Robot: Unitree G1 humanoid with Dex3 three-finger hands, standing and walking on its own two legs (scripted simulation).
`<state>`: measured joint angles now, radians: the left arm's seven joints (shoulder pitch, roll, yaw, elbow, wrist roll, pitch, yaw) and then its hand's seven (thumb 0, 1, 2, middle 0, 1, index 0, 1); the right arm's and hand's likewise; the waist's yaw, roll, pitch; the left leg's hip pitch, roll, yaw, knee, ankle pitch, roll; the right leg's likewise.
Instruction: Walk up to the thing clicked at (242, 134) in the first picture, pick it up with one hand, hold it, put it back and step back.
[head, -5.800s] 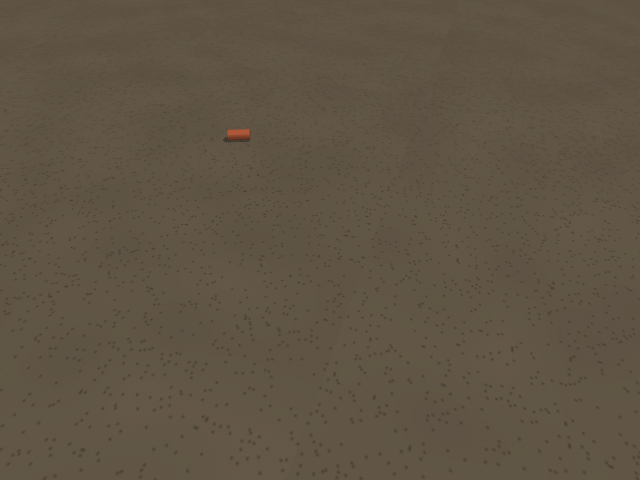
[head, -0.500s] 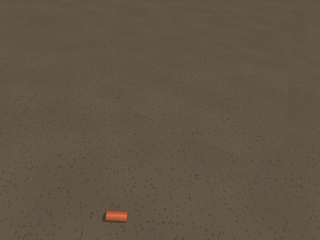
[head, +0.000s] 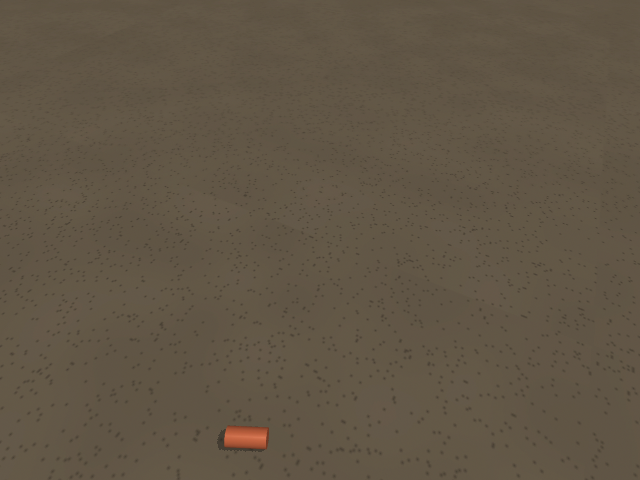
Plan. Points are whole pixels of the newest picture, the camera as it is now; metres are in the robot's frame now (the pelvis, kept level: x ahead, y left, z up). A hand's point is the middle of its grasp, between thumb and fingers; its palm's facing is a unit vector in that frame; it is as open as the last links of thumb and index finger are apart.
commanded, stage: walk up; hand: left
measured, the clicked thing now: (247, 437) +0.38 +0.22 -0.74
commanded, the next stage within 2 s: stand in 0.98 s
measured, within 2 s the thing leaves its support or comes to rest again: neither
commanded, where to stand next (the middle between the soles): +0.05 -0.02 m, yaw -1 degrees
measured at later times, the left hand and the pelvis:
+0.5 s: hand out of the picture +0.11 +0.25 -0.15, palm faces -0.03 -0.94 -0.33, open 7.4 cm; pelvis +0.01 +0.00 +0.00, yaw -1 degrees
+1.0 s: hand out of the picture +0.10 +0.25 -0.15, palm faces -0.04 -0.94 -0.33, open 7.4 cm; pelvis +0.01 +0.00 +0.01, yaw -2 degrees
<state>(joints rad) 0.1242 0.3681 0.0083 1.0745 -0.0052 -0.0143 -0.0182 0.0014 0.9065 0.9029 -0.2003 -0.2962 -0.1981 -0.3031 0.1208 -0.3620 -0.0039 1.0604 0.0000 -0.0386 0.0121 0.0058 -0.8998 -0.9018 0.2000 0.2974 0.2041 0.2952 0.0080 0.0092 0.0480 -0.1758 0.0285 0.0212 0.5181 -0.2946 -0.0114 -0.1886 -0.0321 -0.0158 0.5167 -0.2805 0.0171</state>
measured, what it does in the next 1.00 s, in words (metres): stands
